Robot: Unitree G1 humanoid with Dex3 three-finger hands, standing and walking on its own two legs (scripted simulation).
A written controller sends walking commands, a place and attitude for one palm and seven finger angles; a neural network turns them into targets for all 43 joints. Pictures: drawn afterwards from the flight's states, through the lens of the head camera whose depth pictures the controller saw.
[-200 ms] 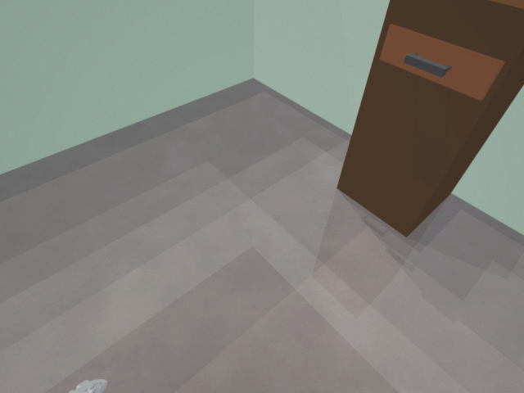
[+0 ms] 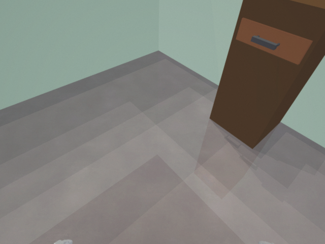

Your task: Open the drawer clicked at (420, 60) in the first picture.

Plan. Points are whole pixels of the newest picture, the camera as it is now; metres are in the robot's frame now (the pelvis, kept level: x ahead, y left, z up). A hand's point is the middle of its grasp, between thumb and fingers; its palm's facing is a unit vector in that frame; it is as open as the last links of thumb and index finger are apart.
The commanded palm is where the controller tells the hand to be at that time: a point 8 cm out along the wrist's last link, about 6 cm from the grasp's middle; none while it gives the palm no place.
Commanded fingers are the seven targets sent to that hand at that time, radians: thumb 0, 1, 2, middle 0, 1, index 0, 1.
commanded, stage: stand and wait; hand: left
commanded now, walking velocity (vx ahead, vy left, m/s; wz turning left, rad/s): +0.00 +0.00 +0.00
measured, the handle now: (265, 41) +1.13 -0.50 +0.02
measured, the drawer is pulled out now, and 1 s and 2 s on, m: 0.00 0.00 0.00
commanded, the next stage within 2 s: look at it before walking up in 0.62 s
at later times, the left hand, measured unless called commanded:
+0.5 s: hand out of the picture +0.06 +0.24 -0.15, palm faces -0.03 -0.94 -0.33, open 7.4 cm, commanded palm none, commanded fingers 0.00 0.90 0.90 -0.20 -0.30 -0.20 -0.30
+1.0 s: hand out of the picture +0.08 +0.23 -0.15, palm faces -0.04 -0.94 -0.33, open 7.4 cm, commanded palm none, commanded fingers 0.00 0.90 0.90 -0.20 -0.30 -0.20 -0.30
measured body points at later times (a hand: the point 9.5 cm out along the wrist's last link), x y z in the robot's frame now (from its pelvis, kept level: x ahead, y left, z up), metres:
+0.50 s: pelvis -0.01 -0.01 +0.00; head +0.00 -0.01 +0.45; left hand +0.06 +0.29 -0.13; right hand +0.06 -0.31 -0.13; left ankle +0.00 +0.11 -0.74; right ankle +0.00 -0.14 -0.74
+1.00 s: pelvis +0.00 -0.01 +0.01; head +0.01 -0.01 +0.46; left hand +0.08 +0.28 -0.13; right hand +0.08 -0.31 -0.12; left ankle +0.00 +0.11 -0.74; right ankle +0.00 -0.14 -0.74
